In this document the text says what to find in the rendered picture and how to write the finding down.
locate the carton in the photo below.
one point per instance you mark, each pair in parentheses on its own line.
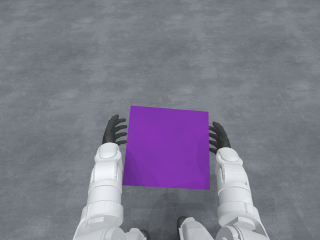
(167,148)

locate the left robot shin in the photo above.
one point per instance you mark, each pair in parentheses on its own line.
(135,230)

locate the robot right forearm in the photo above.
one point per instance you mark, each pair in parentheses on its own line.
(234,193)

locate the right robot upper arm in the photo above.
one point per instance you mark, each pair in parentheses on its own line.
(233,232)

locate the robot left forearm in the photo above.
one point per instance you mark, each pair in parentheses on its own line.
(103,207)

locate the robot right foot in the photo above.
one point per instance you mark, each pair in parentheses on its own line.
(179,223)

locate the left robot upper arm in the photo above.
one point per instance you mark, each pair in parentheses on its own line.
(110,232)

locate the left robot hand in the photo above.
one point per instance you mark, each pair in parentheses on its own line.
(109,134)

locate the right robot hand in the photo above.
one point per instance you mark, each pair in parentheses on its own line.
(221,137)

